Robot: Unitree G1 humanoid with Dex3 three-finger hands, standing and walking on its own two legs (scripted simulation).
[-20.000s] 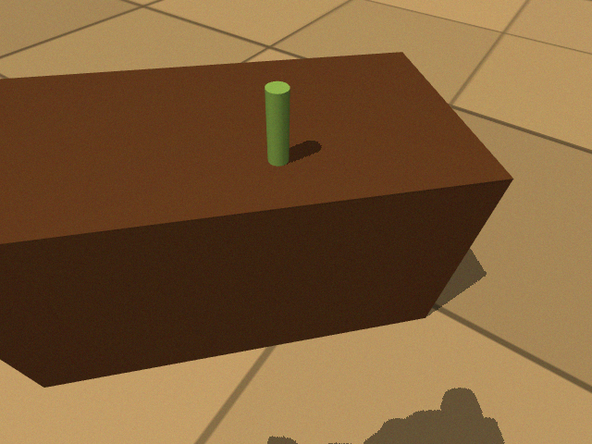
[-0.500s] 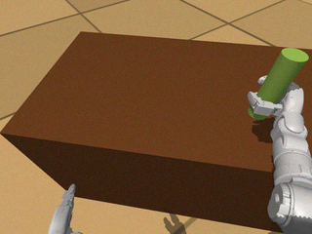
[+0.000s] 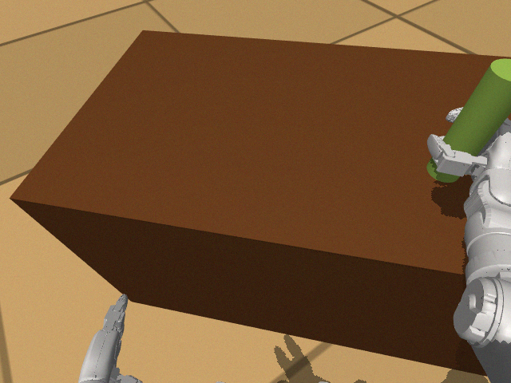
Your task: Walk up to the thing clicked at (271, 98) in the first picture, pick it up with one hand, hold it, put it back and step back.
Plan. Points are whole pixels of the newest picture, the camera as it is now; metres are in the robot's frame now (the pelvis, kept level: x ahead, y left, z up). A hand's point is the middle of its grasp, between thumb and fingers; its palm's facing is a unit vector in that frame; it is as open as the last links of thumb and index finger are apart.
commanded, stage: lower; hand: right
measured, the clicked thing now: (472, 129) +0.48 -0.25 +0.15
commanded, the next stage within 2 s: loosen in 1.04 s
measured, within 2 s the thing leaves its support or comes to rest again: rests again in 0.88 s
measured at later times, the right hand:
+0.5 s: hand (438, 165) +0.49 -0.25 +0.05, palm faces +0.30 +0.95 +0.00, open 7.2 cm
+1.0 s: hand (430, 174) +0.50 -0.24 +0.02, palm faces +0.29 +0.96 -0.01, open 7.2 cm
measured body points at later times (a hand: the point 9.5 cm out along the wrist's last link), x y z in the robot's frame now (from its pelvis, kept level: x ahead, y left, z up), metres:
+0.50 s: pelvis -0.01 +0.00 -0.02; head +0.09 -0.04 +0.42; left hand +0.14 +0.26 -0.05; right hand +0.47 -0.30 +0.05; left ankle -0.01 +0.14 -0.71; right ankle +0.04 -0.12 -0.71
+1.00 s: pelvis +0.00 +0.00 -0.04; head +0.11 -0.04 +0.40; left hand +0.15 +0.26 -0.05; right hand +0.48 -0.29 +0.02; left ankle -0.01 +0.14 -0.71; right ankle +0.04 -0.12 -0.71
